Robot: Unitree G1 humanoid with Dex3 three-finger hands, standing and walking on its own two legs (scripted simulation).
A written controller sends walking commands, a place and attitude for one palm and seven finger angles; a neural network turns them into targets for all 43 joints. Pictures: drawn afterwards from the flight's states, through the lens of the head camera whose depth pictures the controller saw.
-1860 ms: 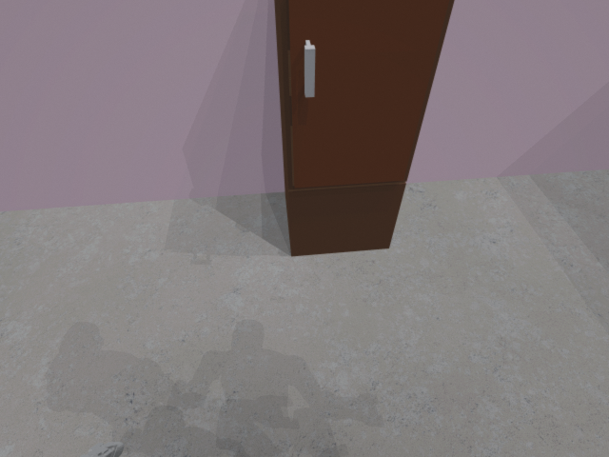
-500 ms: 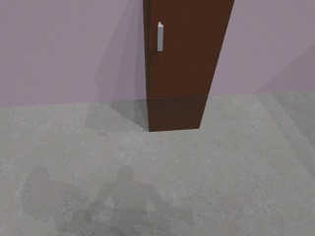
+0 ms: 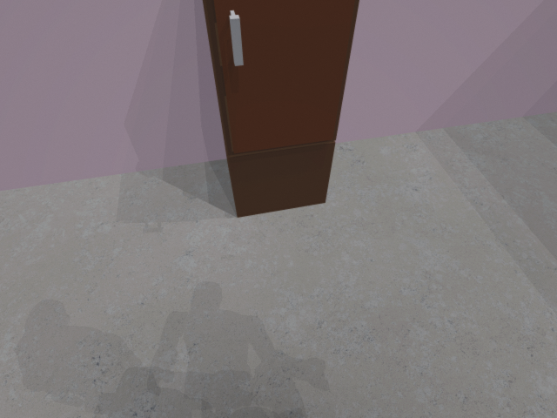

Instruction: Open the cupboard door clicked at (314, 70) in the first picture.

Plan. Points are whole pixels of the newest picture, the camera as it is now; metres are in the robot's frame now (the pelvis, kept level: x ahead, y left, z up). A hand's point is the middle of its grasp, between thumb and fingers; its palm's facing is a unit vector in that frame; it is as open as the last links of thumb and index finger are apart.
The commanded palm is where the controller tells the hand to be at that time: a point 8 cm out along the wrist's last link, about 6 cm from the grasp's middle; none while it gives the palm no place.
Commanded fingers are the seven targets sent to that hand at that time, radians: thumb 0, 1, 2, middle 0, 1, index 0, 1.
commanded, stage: walk to a spot facing it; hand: left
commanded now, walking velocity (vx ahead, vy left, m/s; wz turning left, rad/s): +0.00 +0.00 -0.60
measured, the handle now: (235, 38) +0.99 +0.20 +0.07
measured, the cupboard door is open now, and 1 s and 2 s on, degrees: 0 0 0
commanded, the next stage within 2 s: turn to face it in 1.74 s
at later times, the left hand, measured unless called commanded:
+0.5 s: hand out of the picture +0.07 +0.24 -0.17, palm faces -0.18 -0.96 -0.22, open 7.4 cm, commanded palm none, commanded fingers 0.00 0.90 0.90 -0.20 -0.30 -0.20 -0.30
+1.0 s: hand (247, 378) +0.21 +0.07 -0.15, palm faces -0.59 -0.78 -0.20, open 7.4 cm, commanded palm none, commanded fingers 0.00 0.90 0.90 -0.20 -0.30 -0.20 -0.30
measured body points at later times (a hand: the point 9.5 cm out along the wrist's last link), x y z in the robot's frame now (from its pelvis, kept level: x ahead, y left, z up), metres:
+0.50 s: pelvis -0.03 +0.04 +0.00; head +0.00 +0.06 +0.45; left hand +0.08 +0.29 -0.15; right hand +0.02 -0.24 -0.11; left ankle -0.02 +0.15 -0.73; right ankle +0.01 -0.10 -0.71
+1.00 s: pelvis -0.02 +0.00 -0.01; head +0.00 -0.02 +0.44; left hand +0.24 +0.12 -0.13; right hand -0.22 -0.19 -0.15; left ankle -0.02 +0.14 -0.69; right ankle -0.09 -0.10 -0.73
